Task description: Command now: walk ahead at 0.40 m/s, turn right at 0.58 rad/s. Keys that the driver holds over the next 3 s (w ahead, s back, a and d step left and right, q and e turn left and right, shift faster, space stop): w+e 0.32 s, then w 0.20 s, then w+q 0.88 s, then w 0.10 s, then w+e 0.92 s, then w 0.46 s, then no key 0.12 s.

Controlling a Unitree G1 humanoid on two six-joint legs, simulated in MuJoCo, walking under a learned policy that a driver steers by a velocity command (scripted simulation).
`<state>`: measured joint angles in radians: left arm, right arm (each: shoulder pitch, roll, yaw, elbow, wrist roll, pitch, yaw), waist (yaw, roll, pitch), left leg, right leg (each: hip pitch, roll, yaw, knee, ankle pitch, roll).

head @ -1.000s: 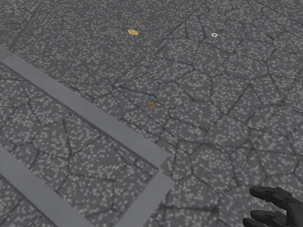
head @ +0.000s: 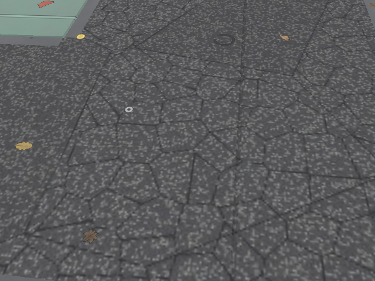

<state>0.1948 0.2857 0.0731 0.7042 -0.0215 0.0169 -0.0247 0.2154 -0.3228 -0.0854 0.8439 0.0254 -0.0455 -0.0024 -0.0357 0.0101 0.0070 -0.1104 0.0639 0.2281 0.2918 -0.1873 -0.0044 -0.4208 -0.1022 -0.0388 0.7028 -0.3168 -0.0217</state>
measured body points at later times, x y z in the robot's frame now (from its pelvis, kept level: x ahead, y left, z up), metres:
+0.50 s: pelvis +0.24 -0.07 -0.01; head +0.27 -0.10 +0.43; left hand +0.29 +0.22 -0.12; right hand +0.43 -0.35 -0.09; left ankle +0.46 +0.01 -0.72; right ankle +0.04 -0.13 -0.75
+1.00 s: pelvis +0.53 -0.14 -0.01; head +0.56 -0.14 +0.44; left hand +0.81 +0.05 -0.07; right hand +0.49 -0.43 -0.13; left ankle +0.46 -0.01 -0.75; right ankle +0.66 -0.29 -0.73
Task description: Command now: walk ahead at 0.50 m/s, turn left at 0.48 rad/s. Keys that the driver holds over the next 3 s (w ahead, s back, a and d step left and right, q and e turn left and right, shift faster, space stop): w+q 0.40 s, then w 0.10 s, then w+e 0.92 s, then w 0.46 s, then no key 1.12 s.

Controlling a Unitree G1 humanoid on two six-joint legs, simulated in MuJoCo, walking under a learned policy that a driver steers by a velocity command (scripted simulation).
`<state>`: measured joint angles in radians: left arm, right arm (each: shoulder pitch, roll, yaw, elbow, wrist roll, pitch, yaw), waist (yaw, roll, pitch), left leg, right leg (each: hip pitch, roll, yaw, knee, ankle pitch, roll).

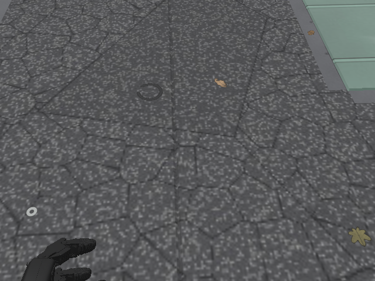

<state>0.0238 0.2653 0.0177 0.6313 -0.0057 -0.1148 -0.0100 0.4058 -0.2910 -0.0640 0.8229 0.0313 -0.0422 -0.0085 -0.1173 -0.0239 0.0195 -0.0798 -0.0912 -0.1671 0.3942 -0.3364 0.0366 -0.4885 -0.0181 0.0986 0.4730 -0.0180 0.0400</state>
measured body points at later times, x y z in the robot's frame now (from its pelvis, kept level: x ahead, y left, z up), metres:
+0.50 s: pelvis +0.26 +0.03 -0.01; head +0.29 +0.05 +0.44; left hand +0.17 +0.31 -0.13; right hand +0.56 -0.12 -0.08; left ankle +0.36 +0.18 -0.72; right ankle +0.14 -0.14 -0.74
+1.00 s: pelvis +0.52 +0.12 +0.00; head +0.54 +0.13 +0.44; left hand +0.66 +0.39 -0.11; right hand +0.60 -0.15 -0.13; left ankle +0.36 +0.17 -0.74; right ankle +0.72 +0.02 -0.70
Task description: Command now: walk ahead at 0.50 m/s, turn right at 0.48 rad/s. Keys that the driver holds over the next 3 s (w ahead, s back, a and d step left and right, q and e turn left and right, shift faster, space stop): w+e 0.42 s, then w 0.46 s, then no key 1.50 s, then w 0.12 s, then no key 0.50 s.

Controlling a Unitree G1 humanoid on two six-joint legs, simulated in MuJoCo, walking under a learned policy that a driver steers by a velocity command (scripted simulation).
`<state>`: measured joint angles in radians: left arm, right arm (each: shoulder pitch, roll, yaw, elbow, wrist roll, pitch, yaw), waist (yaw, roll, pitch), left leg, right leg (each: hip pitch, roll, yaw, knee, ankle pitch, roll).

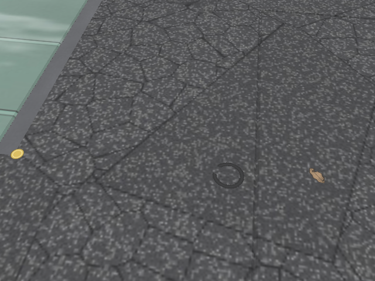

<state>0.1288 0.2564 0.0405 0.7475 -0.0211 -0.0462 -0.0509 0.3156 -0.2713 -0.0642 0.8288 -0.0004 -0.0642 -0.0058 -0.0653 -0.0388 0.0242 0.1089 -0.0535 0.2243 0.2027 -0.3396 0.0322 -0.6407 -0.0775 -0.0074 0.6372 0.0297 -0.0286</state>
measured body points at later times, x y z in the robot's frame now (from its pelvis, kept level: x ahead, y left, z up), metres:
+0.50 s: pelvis +0.29 -0.02 +0.00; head +0.32 -0.04 +0.45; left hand +0.43 +0.25 -0.10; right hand +0.44 -0.32 -0.08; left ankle +0.50 +0.07 -0.71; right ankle +0.18 -0.10 -0.73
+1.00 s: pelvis +0.55 -0.08 +0.01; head +0.58 -0.09 +0.46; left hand +0.86 +0.03 -0.07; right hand +0.43 -0.34 -0.12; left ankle +0.49 +0.06 -0.73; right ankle +0.66 -0.27 -0.71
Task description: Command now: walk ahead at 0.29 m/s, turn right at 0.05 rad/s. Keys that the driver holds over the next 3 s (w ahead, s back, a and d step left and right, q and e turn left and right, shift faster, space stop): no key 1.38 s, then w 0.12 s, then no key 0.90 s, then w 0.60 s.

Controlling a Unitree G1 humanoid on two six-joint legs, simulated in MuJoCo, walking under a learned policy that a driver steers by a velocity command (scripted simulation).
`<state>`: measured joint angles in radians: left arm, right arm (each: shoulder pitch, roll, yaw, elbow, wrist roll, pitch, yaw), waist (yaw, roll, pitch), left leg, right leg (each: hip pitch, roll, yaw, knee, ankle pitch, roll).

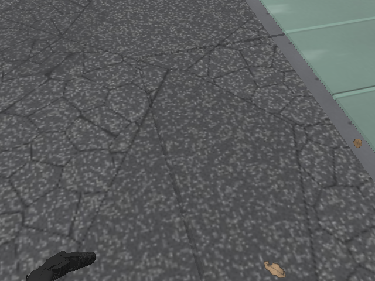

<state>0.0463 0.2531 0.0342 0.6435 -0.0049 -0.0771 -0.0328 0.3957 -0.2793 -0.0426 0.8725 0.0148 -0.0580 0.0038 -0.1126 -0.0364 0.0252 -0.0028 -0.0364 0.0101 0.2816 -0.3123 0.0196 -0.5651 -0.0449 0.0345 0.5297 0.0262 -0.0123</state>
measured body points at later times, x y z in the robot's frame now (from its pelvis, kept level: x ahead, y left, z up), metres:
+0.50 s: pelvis +0.13 -0.01 +0.00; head +0.13 +0.00 +0.45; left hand +0.24 +0.23 -0.14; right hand +0.22 -0.28 -0.12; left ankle +0.14 +0.12 -0.74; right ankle +0.17 -0.12 -0.74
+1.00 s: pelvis +0.16 +0.00 +0.00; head +0.17 +0.00 +0.45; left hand +0.24 +0.26 -0.14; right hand +0.22 -0.26 -0.14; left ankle +0.14 +0.12 -0.74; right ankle +0.17 -0.12 -0.74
